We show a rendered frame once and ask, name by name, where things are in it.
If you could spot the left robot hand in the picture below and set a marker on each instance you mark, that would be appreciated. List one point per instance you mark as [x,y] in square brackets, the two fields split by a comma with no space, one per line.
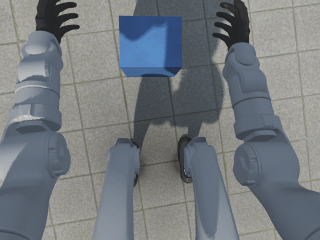
[47,18]

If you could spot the robot right thigh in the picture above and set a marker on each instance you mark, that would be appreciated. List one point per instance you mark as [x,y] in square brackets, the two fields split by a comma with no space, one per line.
[214,218]

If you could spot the right robot hand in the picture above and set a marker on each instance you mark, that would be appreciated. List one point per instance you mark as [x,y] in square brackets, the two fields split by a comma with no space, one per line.
[239,30]

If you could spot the robot right forearm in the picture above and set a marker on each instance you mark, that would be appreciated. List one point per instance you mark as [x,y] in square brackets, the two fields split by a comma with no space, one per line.
[255,120]

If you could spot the left robot upper arm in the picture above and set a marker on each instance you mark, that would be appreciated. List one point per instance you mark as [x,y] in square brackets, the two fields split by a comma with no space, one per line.
[30,164]

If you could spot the carton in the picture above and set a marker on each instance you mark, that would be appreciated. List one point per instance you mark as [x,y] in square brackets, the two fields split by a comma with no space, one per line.
[150,46]

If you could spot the right robot shin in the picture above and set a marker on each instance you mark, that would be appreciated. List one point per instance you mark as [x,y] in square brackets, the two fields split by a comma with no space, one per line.
[200,139]

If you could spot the robot left forearm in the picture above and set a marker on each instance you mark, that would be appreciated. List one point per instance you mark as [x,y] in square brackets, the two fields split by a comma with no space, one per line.
[37,88]

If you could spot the right robot upper arm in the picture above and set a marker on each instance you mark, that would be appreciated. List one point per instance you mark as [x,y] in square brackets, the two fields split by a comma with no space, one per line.
[270,169]

